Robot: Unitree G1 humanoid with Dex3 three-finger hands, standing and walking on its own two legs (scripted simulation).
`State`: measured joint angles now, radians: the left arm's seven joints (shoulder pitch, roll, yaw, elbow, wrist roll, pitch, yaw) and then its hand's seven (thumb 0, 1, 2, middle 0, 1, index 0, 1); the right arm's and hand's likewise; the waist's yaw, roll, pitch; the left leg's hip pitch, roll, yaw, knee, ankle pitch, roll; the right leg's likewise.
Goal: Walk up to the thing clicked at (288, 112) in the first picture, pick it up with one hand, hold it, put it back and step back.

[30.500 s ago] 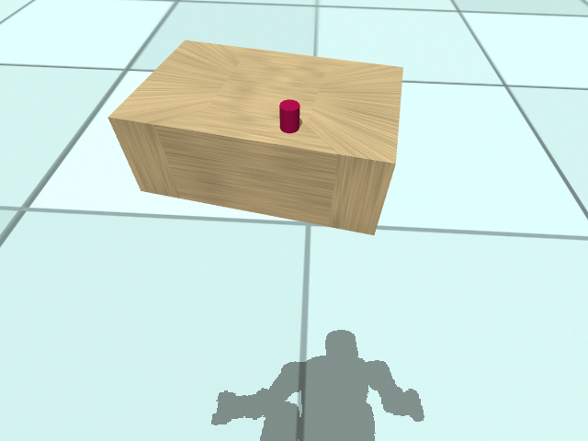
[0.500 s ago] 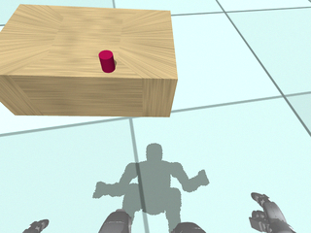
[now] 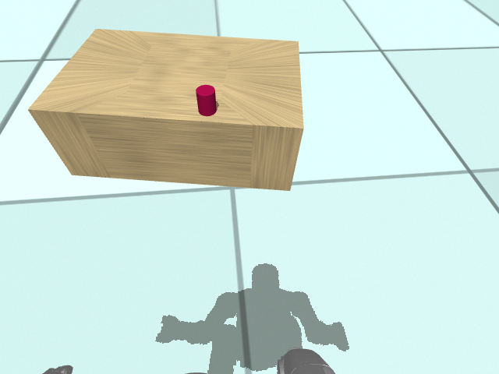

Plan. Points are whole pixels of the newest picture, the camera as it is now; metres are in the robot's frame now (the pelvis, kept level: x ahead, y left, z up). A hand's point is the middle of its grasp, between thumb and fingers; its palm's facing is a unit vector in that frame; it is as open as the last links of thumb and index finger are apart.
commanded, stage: step back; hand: left
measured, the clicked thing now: (206, 100) +1.11 +0.16 -0.29
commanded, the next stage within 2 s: stand in 1.02 s
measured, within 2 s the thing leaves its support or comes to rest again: neither
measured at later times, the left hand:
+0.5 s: hand out of the picture +0.04 +0.29 -0.15, palm faces +0.02 -0.92 -0.39, open 7.4 cm
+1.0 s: hand (99, 361) +0.16 +0.26 -0.14, palm faces -0.02 -0.93 -0.36, open 7.4 cm
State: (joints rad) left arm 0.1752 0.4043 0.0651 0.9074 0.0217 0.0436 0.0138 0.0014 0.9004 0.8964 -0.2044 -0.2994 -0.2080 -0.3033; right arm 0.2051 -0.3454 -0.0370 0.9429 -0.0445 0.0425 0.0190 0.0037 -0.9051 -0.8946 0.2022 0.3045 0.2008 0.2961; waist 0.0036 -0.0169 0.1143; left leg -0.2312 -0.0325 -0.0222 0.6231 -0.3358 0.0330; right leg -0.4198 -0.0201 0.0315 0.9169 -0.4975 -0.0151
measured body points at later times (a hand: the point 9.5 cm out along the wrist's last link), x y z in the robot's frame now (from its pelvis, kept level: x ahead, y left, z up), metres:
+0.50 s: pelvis +0.00 +0.02 +0.00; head +0.02 +0.02 +0.45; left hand +0.04 +0.34 -0.12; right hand +0.08 -0.30 -0.12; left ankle +0.05 +0.15 -0.73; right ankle -0.02 -0.12 -0.72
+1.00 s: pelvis +0.04 +0.01 +0.01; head +0.06 +0.01 +0.46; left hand +0.16 +0.31 -0.11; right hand +0.13 -0.30 -0.12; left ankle +0.04 +0.15 -0.72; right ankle +0.02 -0.12 -0.72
